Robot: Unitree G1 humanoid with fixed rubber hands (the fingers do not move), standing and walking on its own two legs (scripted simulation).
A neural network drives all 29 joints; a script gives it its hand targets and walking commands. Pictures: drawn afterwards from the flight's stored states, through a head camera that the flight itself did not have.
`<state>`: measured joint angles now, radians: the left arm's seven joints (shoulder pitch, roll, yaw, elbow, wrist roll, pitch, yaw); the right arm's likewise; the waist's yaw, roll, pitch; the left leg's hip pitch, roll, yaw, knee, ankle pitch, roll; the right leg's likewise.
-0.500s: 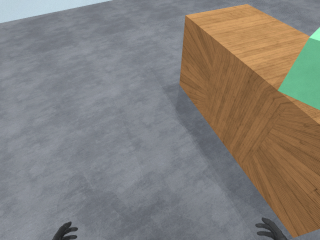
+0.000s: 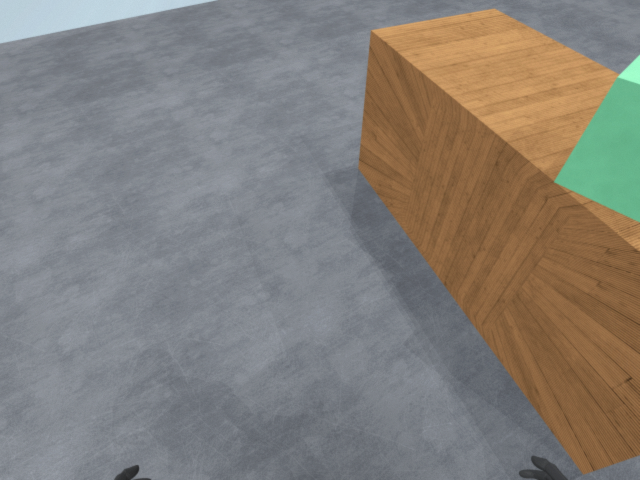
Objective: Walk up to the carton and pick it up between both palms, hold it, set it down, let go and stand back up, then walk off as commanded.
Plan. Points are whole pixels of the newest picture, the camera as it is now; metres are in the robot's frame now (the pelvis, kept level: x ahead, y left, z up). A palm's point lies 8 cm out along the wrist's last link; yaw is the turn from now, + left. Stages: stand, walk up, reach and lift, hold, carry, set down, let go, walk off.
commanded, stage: stand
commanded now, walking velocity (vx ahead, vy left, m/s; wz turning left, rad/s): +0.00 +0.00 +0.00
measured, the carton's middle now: out of the picture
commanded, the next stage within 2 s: walk up in 1.78 s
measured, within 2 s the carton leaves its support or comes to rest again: neither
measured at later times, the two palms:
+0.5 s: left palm out of the picture +0.09 +0.29 -0.11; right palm out of the picture +0.09 -0.29 -0.11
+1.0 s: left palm out of the picture +0.09 +0.30 -0.12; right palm out of the picture +0.08 -0.29 -0.11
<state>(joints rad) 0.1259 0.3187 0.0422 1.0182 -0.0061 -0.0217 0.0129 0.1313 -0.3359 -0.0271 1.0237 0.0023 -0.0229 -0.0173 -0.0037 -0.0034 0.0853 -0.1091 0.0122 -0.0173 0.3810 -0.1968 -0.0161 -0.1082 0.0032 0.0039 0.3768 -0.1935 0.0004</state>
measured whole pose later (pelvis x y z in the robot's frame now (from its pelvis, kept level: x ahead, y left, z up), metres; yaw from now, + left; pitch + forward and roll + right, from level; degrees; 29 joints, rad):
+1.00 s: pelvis +0.01 +0.00 +0.00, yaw +0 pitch -4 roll +0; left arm 0.13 0.32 0.04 1.05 -0.01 -0.02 0.02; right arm 0.14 -0.34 -0.03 1.05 0.01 -0.02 -0.02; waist 0.00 0.00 0.08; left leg -0.09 0.00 -0.02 0.35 -0.19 -0.01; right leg -0.08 -0.01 0.00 0.35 -0.19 0.01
